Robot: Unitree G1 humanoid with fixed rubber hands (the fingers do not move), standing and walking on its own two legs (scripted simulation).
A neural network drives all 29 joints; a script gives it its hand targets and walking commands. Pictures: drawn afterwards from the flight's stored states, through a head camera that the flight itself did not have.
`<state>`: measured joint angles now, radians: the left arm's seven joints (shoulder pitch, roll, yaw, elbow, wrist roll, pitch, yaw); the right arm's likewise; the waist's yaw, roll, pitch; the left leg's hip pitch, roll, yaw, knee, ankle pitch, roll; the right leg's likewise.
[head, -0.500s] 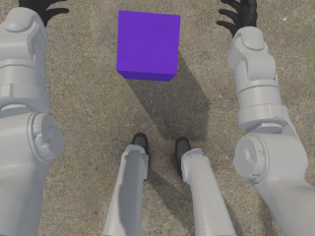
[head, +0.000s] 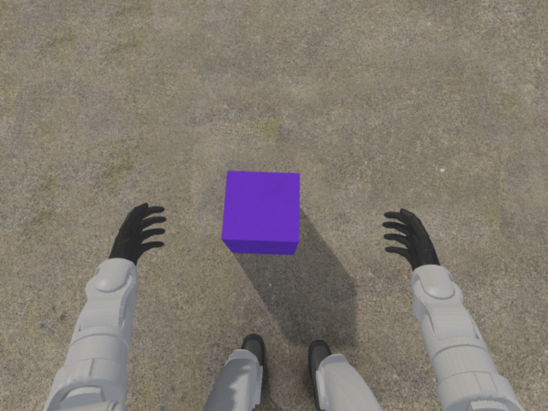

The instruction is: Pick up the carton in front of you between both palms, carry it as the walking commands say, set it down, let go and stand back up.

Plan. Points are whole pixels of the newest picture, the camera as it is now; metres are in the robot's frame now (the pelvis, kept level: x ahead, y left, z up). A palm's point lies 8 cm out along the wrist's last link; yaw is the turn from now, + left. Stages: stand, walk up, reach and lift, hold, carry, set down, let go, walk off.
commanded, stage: let go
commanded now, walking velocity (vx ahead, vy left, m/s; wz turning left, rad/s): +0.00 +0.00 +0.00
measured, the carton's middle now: (263, 216) +0.52 +0.06 -0.61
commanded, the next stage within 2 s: stand in 0.82 s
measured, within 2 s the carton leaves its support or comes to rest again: neither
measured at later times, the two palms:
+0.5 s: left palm (118, 362) +0.19 +0.21 -0.03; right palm (513, 360) +0.20 -0.25 -0.03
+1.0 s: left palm (82, 368) +0.18 +0.26 -0.04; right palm (534, 369) +0.19 -0.29 -0.04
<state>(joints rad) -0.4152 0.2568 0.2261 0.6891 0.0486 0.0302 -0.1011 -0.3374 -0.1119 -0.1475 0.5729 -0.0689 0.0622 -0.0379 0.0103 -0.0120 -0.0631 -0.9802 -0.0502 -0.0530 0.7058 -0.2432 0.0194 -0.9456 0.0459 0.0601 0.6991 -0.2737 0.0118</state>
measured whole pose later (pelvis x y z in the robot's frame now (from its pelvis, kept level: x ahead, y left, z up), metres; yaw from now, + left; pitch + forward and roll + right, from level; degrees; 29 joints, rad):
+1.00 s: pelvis +0.04 -0.01 +0.03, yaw +0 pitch +0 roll +0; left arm 0.21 0.31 0.05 0.59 0.04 0.05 0.00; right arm 0.18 -0.30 -0.04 0.66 -0.04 0.05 -0.01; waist 0.01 -0.02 0.02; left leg -0.21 -0.03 -0.04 0.52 -0.31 0.01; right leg -0.18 0.04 0.05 0.51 -0.32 -0.02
